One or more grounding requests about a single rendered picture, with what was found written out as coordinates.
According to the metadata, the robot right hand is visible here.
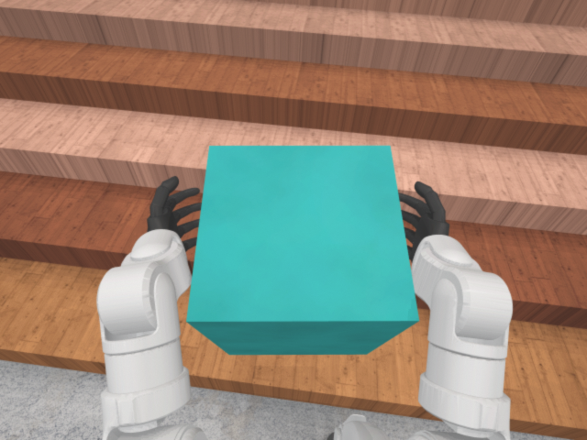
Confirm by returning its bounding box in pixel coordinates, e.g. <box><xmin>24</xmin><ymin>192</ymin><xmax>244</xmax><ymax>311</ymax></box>
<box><xmin>398</xmin><ymin>181</ymin><xmax>449</xmax><ymax>263</ymax></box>

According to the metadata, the robot left hand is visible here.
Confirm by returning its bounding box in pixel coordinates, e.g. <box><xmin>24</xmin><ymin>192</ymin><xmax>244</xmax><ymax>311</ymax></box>
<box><xmin>147</xmin><ymin>176</ymin><xmax>202</xmax><ymax>252</ymax></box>

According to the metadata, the left robot forearm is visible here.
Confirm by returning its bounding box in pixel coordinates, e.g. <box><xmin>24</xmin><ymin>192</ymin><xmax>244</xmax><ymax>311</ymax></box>
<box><xmin>96</xmin><ymin>229</ymin><xmax>192</xmax><ymax>440</ymax></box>

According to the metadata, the carton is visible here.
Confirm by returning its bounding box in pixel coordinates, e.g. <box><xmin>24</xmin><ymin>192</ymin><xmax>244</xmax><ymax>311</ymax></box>
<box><xmin>186</xmin><ymin>146</ymin><xmax>419</xmax><ymax>355</ymax></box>

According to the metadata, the right robot thigh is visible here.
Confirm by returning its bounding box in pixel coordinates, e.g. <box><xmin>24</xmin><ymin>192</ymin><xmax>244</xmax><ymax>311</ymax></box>
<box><xmin>334</xmin><ymin>421</ymin><xmax>391</xmax><ymax>440</ymax></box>

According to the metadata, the right robot forearm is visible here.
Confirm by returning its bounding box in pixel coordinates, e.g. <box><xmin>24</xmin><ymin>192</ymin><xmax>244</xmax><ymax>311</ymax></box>
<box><xmin>411</xmin><ymin>235</ymin><xmax>513</xmax><ymax>440</ymax></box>

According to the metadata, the robot right shin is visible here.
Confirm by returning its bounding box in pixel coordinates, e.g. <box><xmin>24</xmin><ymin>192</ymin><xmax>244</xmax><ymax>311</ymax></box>
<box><xmin>343</xmin><ymin>414</ymin><xmax>366</xmax><ymax>424</ymax></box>

